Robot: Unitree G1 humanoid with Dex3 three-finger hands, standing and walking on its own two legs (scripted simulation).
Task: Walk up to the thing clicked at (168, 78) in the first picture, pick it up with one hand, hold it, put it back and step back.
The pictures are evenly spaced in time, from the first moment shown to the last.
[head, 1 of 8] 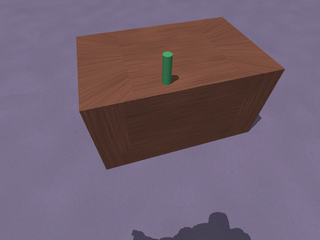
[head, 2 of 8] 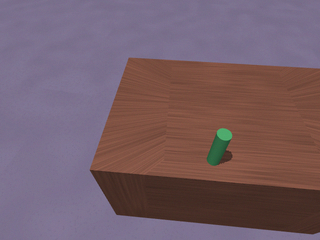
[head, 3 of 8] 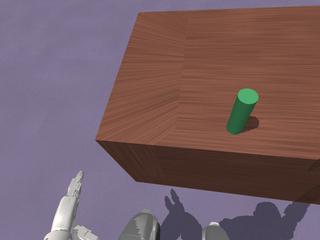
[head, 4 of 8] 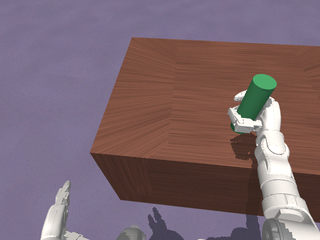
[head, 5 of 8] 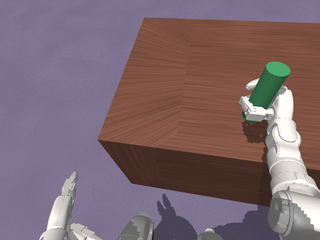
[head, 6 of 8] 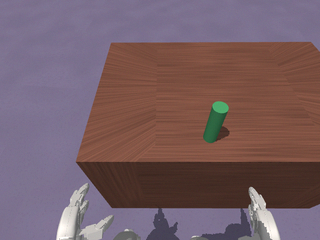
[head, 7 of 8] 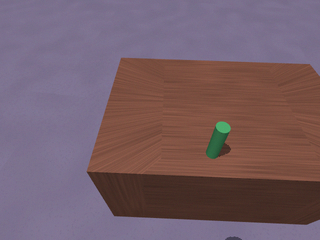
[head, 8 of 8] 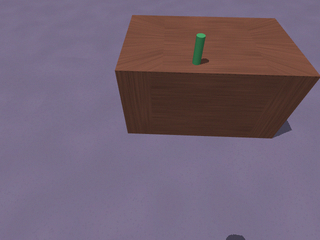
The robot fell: no
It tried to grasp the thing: yes
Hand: right
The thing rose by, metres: 0.24
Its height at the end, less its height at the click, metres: +0.00
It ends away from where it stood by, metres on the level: 0.02
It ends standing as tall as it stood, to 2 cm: yes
